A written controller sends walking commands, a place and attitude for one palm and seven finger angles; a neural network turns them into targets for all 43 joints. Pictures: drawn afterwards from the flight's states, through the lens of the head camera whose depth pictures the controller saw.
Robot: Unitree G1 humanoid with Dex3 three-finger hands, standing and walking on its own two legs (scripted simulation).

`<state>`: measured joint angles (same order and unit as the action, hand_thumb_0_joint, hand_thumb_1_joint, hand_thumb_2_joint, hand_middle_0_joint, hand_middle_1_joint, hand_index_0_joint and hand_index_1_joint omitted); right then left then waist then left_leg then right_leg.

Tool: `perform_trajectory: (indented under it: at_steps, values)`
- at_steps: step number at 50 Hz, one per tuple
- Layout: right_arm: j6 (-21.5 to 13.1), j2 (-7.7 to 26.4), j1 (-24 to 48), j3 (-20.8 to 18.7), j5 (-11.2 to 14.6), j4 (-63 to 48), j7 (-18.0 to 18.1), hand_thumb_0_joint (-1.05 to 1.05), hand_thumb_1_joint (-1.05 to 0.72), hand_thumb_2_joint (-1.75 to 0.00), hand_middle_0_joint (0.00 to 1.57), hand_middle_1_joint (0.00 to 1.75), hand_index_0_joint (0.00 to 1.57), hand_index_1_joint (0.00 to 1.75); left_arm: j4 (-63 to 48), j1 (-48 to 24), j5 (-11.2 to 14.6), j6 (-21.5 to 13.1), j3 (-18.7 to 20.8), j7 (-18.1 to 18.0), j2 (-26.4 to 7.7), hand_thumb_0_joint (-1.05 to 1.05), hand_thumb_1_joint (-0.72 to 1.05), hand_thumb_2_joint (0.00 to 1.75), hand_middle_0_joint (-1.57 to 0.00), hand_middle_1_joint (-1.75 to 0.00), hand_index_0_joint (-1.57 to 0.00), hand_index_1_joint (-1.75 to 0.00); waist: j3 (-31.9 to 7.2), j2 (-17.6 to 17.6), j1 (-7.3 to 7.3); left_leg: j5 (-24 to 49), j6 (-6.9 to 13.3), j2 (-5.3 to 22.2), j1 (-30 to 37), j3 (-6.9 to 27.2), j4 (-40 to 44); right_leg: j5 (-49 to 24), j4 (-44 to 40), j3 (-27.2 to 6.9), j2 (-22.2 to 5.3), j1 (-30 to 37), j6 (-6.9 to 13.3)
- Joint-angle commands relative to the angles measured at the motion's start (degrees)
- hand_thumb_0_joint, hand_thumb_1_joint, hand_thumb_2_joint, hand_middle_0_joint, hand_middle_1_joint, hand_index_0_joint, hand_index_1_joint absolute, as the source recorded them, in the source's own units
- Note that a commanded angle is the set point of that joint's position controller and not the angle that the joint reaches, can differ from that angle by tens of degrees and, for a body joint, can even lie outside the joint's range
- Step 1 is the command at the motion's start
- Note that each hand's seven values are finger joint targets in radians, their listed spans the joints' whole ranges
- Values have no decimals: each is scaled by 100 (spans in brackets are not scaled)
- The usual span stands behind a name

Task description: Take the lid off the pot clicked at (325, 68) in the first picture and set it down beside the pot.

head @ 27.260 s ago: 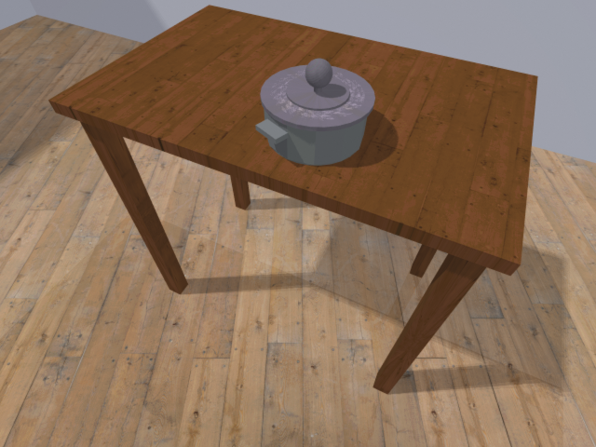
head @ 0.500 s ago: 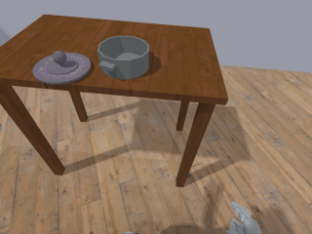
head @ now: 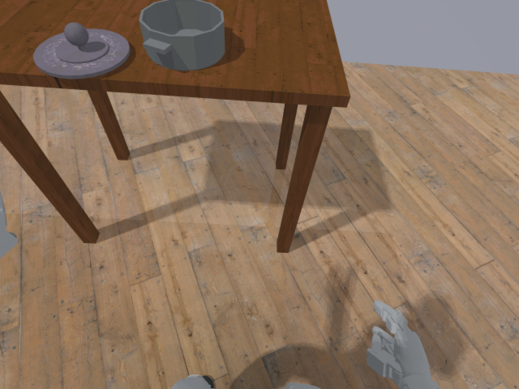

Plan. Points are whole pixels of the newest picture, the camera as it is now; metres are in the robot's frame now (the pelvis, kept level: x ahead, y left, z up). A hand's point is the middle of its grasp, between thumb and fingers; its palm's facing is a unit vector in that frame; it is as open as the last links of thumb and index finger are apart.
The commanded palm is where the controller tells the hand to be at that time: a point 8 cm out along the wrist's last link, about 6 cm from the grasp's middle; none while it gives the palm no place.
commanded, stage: stop stepping back and stand still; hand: left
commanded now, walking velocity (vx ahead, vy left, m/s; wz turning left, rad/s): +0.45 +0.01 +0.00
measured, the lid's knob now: (76, 34) +0.77 +0.41 +0.11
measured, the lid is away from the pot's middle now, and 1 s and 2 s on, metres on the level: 0.23 0.23 0.23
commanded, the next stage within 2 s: let the arm hang, fingers relaxed in 1.68 s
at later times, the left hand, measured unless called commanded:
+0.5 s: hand out of the picture +0.10 +0.18 +0.24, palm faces +0.40 -0.75 -0.52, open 7.5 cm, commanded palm +0.04 +0.26 +0.28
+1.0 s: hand out of the picture -0.01 +0.18 -0.16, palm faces +0.27 -0.95 -0.17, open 6.7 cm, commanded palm none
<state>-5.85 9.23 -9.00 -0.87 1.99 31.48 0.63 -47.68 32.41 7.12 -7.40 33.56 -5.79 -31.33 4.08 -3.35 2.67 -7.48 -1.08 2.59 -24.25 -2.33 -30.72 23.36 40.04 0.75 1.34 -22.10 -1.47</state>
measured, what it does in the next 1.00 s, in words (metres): steps on the spot: left foot, then right foot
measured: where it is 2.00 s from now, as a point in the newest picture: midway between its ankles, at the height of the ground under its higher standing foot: outside the picture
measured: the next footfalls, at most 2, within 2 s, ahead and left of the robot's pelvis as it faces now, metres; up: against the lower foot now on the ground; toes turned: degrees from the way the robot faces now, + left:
left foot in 0.26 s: -0.04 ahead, +0.14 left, +0.00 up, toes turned +5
right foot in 0.46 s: -0.03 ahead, -0.08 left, +0.00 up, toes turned +1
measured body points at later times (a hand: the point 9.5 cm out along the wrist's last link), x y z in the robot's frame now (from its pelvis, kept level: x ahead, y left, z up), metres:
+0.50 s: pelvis -0.07 -0.03 +0.00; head -0.08 -0.03 +0.45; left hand +0.07 +0.22 +0.27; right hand +0.08 -0.26 -0.10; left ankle -0.08 +0.12 -0.71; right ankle -0.07 -0.08 -0.73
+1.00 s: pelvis -0.06 -0.01 +0.00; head -0.02 +0.00 +0.45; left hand -0.02 +0.23 -0.15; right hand +0.04 -0.23 -0.14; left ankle -0.08 +0.16 -0.73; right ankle -0.07 -0.08 -0.73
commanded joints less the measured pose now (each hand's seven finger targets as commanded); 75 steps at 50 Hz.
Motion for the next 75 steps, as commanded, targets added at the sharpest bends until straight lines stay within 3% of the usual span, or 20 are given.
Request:
perform_trajectory:
  at_steps: [1,2,3,6,10,14,16,20,21,23,26,32,33,36,42,45,47,51,57,75]
  values:
    - [-210,737,444,-252,-5,-1000,153,0,-90,-90,20,30,20,30,-2496,358,-152,-734,1007,-373,-1217,0,90,90,-20,-30,-20,-30,-1435,781,-217,-2529,5,-158,-469,114,-404,1094,-2306,-1359,-1043,1422,588]
    - [-155,862,436,-297,-69,-829,214,0,-90,-90,20,30,20,30,-2248,-83,-198,-713,1094,-406,-1357,0,90,90,-20,-30,-20,-30,-983,246,-191,-2176,-65,-377,-31,304,-1784,2214,-3334,-2845,-1977,13,1084]
    - [-104,885,292,-337,-87,-510,282,0,-90,-90,20,30,20,30,-1473,-642,-220,-656,953,-494,-1206,0,90,90,-20,-30,-20,-30,-715,-68,-174,-2080,-50,-253,335,423,-2670,2889,-3654,-3113,-2259,-838,1174]
    - [122,994,88,-312,-88,-290,365,0,-90,-90,20,30,20,30,1729,-1823,-184,-582,461,-468,-643,0,90,90,-20,-30,-20,-30,-472,-250,137,-1501,97,-49,873,435,-2599,2404,-3049,-1704,-1745,-1463,924]
    - [-12,1082,205,-184,75,-278,450,0,-90,-90,20,30,20,30,2022,-2367,-264,-547,-126,-354,-360,0,90,90,-20,-30,-20,-30,-101,-408,-9,-1916,402,-155,1119,-124,91,1620,-2339,-625,-1190,-507,517]
    - [-128,1212,244,-232,34,-672,344,0,-90,-90,20,30,20,30,994,-2263,-347,-514,-442,-228,-216,0,90,90,-20,-30,-20,-30,-220,1677,-64,-3427,1311,1340,264,2202,1942,273,1242,379,223,-135,-82]
    - [-225,980,362,-263,-2,-749,211,0,-90,-90,20,30,20,30,82,-1666,-345,-609,-266,-145,-333,0,90,90,-20,-30,-20,-30,-360,1465,-92,-3452,1525,1501,-327,2460,2074,248,2163,-25,19,-103,-11]
    - [-296,928,537,-117,-103,-730,177,0,-90,-90,20,30,20,30,-1496,-484,-380,-724,330,-303,-922,0,90,90,-20,-30,-20,-30,-577,1372,-343,-2697,806,988,-318,1152,1305,102,-622,256,-123,1282,121]
    - [-267,909,478,-100,-131,-705,222,0,-90,-90,20,30,20,30,-1685,-408,-423,-757,542,-372,-1139,0,90,90,-20,-30,-20,-30,-730,1037,-368,-2273,624,647,-460,834,597,-45,-1421,25,-193,1819,184]
    - [-160,864,620,-250,-71,-592,277,0,-90,-90,20,30,20,30,-1740,-866,-444,-763,749,-428,-1345,0,90,90,-20,-30,-20,-30,-738,-846,-314,-2265,195,-375,-1390,130,-2543,151,-2993,-3649,-2197,1758,1087]
    - [-197,955,168,-350,-135,-177,285,0,-90,-90,20,30,20,30,-718,-1330,-384,-917,675,-496,-899,0,90,90,-20,-30,-20,-30,-959,958,-70,-1537,117,-14,-1083,623,-3175,-1426,-2547,-3176,-2196,1693,1045]
    - [62,915,270,-238,51,-255,295,0,-90,-90,20,30,20,30,1752,-1661,-250,-722,160,-286,-299,0,90,90,-20,-30,-20,-30,-294,-675,-131,-955,200,-82,60,29,-1373,-609,-2732,-1067,-1533,761,644]
    - [-71,1298,-71,-308,-33,867,-223,0,-90,-90,20,30,20,30,5027,-965,-1043,298,-2234,387,1387,0,90,90,-20,-30,-20,-30,-165,-239,-128,-1726,70,437,-866,-91,-1857,-1981,-1949,183,-2014,756,865]
    - [446,802,-288,-64,-59,519,-184,0,-90,-90,20,30,20,30,5511,-1079,-863,786,-2438,566,1426,0,90,90,-20,-30,-20,-30,-290,-915,-280,-1830,86,104,-531,-174,-1964,-1483,-1781,-190,-1699,461,1004]
    - [658,957,-379,-169,-333,620,-137,0,-90,-90,20,30,20,30,7398,-1820,-849,760,-2779,473,985,0,90,90,-20,-30,-20,-30,-329,-1301,-197,-1019,185,-221,63,-192,-470,-4312,-1183,-277,-1468,1442,653]
    - [618,1182,-617,-174,-369,1003,-44,0,-90,-90,20,30,20,30,8266,-1834,-794,735,-2893,451,1050,0,90,90,-20,-30,-20,-30,-873,13,-143,1517,385,326,1395,335,7,-3070,-905,-52,-916,1144,233]
    - [642,1234,-613,-136,-355,1270,28,0,-90,-90,20,30,20,30,8802,-1805,-813,744,-2994,422,1168,0,90,90,-20,-30,-20,-30,-734,614,-170,1190,414,509,1457,454,-61,-1742,-1287,-84,-668,909,235]
    - [684,776,-809,-158,-344,1673,134,0,-90,-90,20,30,20,30,9547,-1525,-766,699,-2845,427,1346,0,90,90,-20,-30,-20,-30,-1023,1821,-136,861,262,407,1465,168,-110,-2377,-1326,-19,-791,1388,449]
    - [743,760,-1073,-158,-273,2103,153,0,-90,-90,20,30,20,30,10311,-1736,-735,713,-3031,421,1364,0,90,90,-20,-30,-20,-30,-536,662,-100,508,235,493,1260,254,328,-2186,-1704,74,-750,1432,431]
    - [628,471,-1210,-75,-267,3011,158,0,-90,-90,20,30,20,30,11160,-1688,-732,731,-3179,348,1655,0,90,90,-20,-30,-20,-30,12,369,-175,528,304,475,1471,177,1039,-1834,-1908,61,-718,1224,256]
